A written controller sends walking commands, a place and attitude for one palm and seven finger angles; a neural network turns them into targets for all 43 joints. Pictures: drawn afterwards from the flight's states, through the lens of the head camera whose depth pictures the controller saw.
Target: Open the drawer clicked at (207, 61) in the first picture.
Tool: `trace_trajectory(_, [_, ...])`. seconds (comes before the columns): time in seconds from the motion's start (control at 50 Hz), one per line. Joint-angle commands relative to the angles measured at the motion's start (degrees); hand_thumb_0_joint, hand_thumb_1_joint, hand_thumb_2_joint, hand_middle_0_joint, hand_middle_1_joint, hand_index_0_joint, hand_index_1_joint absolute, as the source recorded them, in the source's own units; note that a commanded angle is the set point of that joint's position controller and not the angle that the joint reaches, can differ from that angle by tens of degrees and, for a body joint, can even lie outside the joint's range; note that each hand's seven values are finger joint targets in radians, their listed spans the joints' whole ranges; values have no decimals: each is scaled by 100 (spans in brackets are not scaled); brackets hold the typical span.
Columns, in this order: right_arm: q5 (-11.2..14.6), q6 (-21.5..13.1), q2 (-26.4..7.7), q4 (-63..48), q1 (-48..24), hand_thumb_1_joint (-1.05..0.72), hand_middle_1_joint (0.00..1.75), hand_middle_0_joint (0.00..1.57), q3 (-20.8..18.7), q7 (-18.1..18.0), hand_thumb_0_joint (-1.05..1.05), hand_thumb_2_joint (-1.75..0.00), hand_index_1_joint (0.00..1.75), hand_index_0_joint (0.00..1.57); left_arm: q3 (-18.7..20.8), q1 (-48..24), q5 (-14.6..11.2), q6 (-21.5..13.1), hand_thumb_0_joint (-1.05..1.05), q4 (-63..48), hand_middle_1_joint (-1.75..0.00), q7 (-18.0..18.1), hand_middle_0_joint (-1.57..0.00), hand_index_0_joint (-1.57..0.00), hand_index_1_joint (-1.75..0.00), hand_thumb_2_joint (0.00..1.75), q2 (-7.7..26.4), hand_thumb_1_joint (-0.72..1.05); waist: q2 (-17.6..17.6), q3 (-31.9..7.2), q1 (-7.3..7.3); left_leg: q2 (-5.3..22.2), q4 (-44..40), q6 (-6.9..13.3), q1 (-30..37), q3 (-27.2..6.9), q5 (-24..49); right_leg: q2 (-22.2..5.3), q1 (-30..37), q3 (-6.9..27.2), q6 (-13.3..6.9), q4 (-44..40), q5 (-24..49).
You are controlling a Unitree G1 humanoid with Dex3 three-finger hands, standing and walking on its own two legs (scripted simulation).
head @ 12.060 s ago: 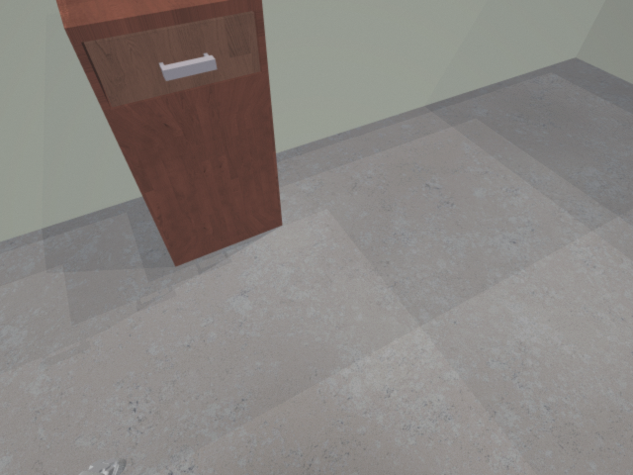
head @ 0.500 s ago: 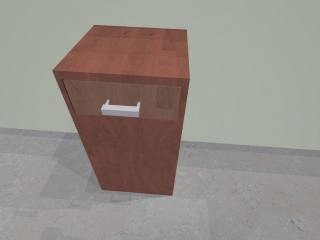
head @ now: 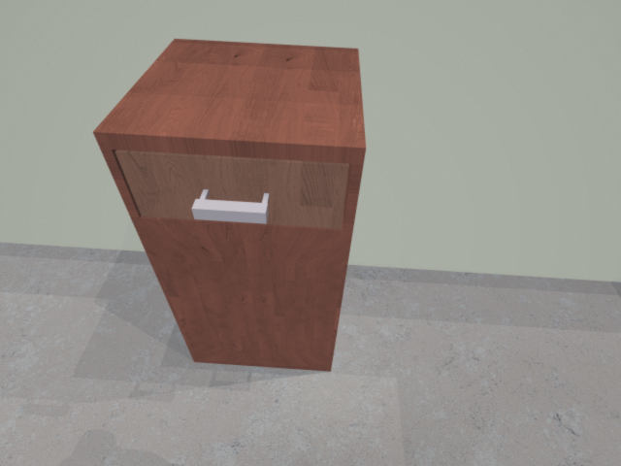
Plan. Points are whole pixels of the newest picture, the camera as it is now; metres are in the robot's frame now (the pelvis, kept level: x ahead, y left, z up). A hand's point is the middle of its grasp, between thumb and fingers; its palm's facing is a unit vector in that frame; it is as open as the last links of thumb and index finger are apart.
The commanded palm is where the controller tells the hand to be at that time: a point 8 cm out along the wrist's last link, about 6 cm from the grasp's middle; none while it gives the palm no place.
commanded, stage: look again from close up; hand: left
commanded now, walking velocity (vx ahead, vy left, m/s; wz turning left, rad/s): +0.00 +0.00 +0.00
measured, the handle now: (233, 203) +0.56 +0.18 +0.00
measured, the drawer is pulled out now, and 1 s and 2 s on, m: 0.00 0.00 0.00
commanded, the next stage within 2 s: come to a stop and stand still in 0.18 s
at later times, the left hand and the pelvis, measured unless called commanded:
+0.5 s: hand out of the picture -0.01 +0.16 -0.18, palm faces +0.01 -0.98 -0.17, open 7.4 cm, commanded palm none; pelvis +0.00 +0.00 -0.01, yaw +0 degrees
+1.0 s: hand out of the picture +0.00 +0.14 -0.17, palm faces +0.03 -0.99 -0.17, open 7.4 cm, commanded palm none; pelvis +0.01 -0.01 +0.00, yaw +0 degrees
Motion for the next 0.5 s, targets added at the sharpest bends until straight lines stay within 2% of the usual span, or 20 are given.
trace_trajectory(0.0, [31, -112, -534, -151, 283, -90, 30, 20, -121, -29, 0, -90, 30, 20, 111, 375, -4, -108, 0, -107, -30, 58, -20, -20, -30, 90, 454, 90, 42, 506, 23, 737, -1054, -120, -779, -936, -885, -304, 131, 560, -108, -471, -456])
trace_trajectory(0.18, [38, -127, -446, -21, 353, -90, 30, 20, -107, -43, 0, -90, 30, 20, 106, 429, -10, -127, 0, 0, -30, 68, -20, -20, -30, 90, 379, 90, -55, 446, 24, 728, -1014, -124, -659, -884, -642, -321, 189, 586, -106, -506, -301])
trace_trajectory(0.24, [39, -113, -438, -3, 337, -90, 30, 20, -116, -40, 0, -90, 30, 20, 109, 433, 2, -113, 0, 21, -30, 69, -20, -20, -30, 90, 376, 90, 75, 560, 31, 752, -1105, -127, -759, -927, -903, -294, 127, 559, -90, -521, -436])
trace_trajectory(0.28, [35, -116, -427, -4, 346, -90, 30, 20, -117, -44, 0, -90, 30, 20, 109, 467, 2, -121, 0, 43, -30, 67, -20, -20, -30, 90, 341, 90, -5, 541, 34, 738, -1074, -123, -713, -902, -791, -305, 130, 573, -98, -528, -372])
trace_trajectory(0.3, [39, -223, -633, -491, -267, -90, 30, 20, -46, -10, 0, -90, 30, 20, 36, 520, 56, -139, 0, 192, -30, 242, -20, -20, -30, 90, 684, 90, -120, 818, 214, 826, -52, -301, -915, -525, 46, -474, -132, 669, -201, -64, 486])
trace_trajectory(0.32, [67, -236, -561, -555, -162, -90, 30, 20, 7, 13, 0, -90, 30, 20, 8, 343, 24, -192, 0, 192, -30, 163, -20, -20, -30, 90, 774, 90, -69, 519, 0, 673, -155, -356, -698, -492, 242, -570, -5, 600, -261, -70, 742])
trace_trajectory(0.34, [33, -229, -393, -519, 285, -90, 30, 20, 32, 5, 0, -90, 30, 20, 14, 337, -25, -191, 0, 24, -30, 137, -20, -20, -30, 90, 707, 90, -82, -275, -41, 647, -205, -262, -428, -671, -272, -533, 308, 727, -332, 14, -207])
trace_trajectory(0.36, [17, -220, -502, -522, 301, -90, 30, 20, 12, -7, 0, -90, 30, 20, 27, 172, -19, -156, 0, -55, -30, 96, -20, -20, -30, 90, 718, 90, 129, -357, -78, 678, -247, -186, -417, -776, -247, -427, 189, 637, -333, 75, -614])
trace_trajectory(0.38, [6, -204, -542, -555, 263, -90, 30, 20, -5, -20, 0, -90, 30, 20, 41, 106, -18, -120, 0, -121, -30, 59, -20, -20, -30, 90, 679, 90, 353, -138, -63, 738, -430, -134, -611, -908, -502, -333, 34, 549, -313, 90, -800])
trace_trajectory(0.42, [-18, -151, -642, -657, 196, -90, 30, 20, -30, -28, 0, -90, 30, 20, 49, 80, 8, -55, 0, -172, -30, 17, -20, -20, -30, 90, 641, 90, 416, 449, -34, 830, -871, -68, -1225, -1136, -1387, -189, -50, 399, -281, 197, -906])
trace_trajectory(0.46, [-28, -153, -717, -715, 128, -90, 30, 20, -42, -29, 0, -90, 30, 20, 46, 233, 16, -47, 0, -159, -30, -13, -20, -20, -30, 90, 518, 90, 385, 591, 61, 857, -1162, -13, -1545, -1260, -1769, -102, 158, 339, -251, 290, -678])
trace_trajectory(0.48, [-23, -156, -733, -741, 117, -90, 30, 20, -43, -26, 0, -90, 30, 20, 48, 280, 18, -51, 0, -157, -30, -20, -20, -20, -30, 90, 507, 90, 258, 615, 84, 838, -1165, -6, -1567, -1227, -1756, -112, 210, 353, -243, 252, -609])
